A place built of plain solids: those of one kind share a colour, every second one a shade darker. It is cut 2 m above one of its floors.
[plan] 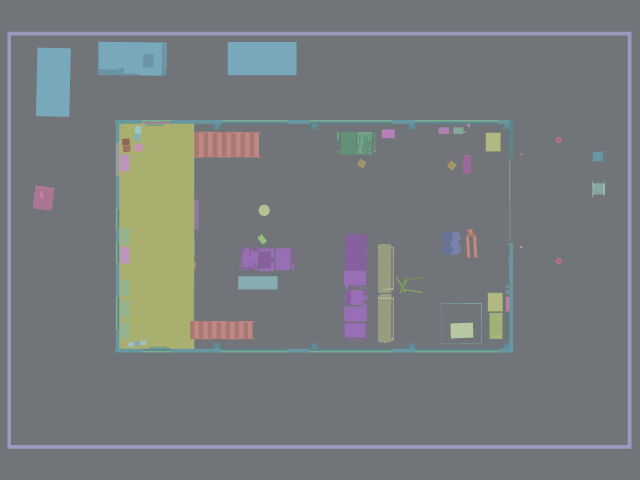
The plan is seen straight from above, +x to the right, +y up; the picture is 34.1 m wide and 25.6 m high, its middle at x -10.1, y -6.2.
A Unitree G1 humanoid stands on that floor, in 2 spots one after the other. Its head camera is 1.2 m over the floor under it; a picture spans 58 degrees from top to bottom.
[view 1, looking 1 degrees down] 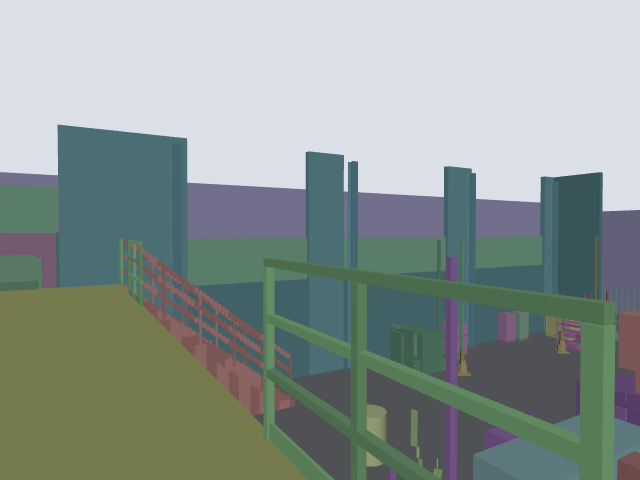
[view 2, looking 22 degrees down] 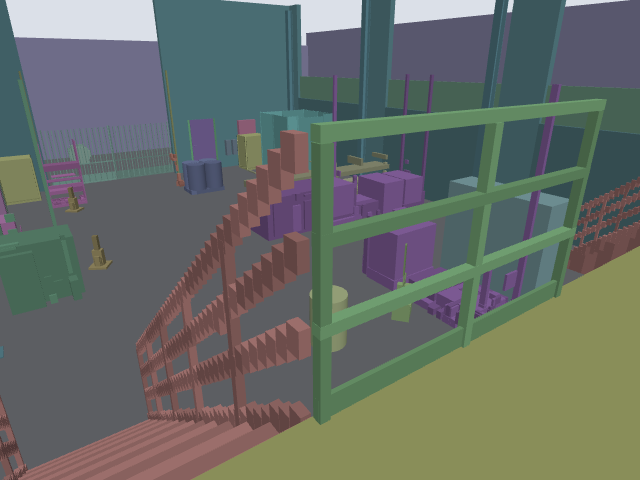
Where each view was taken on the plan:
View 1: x -17.84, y -11.01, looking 60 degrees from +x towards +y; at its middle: wall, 12.72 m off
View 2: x -17.84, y -1.12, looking -35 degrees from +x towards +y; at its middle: deck_rail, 1.29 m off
